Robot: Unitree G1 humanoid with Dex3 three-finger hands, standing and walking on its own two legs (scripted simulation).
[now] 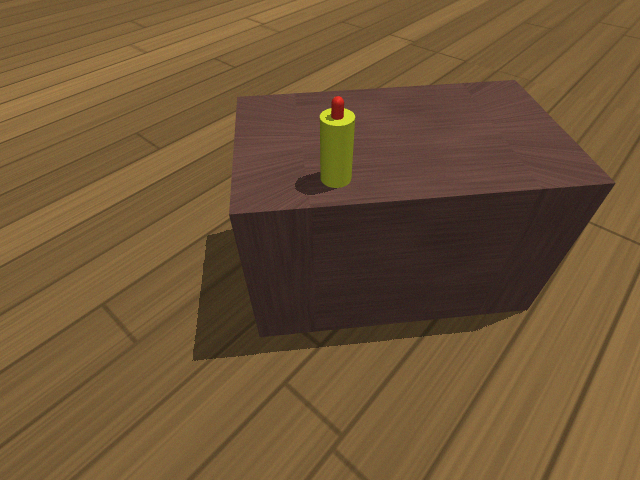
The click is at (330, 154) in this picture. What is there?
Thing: necked bottle
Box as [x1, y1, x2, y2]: [320, 96, 354, 187]
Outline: 339,96 334,97 331,102 331,107 329,109 324,110 320,114 320,176 321,181 324,184 331,187 343,186 350,181 351,177 354,114 343,107 343,100
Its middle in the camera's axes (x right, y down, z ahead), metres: +0.04 -0.25 +0.96
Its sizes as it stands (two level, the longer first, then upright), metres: 0.083 0.083 0.227
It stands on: a support 0.60 m high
